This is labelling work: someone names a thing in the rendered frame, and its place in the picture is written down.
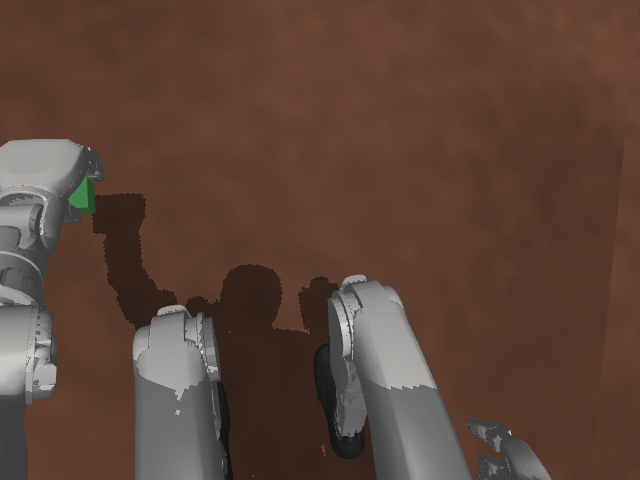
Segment small box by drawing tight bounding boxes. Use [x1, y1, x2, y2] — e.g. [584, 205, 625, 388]
[68, 177, 96, 215]

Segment left robot hand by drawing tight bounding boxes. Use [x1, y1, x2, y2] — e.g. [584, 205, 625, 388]
[0, 139, 105, 224]

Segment left robot arm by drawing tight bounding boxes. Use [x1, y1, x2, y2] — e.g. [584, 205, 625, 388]
[0, 186, 65, 480]

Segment right robot hand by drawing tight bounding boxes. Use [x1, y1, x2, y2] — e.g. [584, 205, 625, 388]
[467, 418, 551, 480]

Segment right robot foot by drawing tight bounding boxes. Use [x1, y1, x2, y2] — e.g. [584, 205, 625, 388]
[314, 343, 365, 459]

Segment left robot foot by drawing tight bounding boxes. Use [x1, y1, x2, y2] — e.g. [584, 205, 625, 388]
[217, 381, 233, 480]

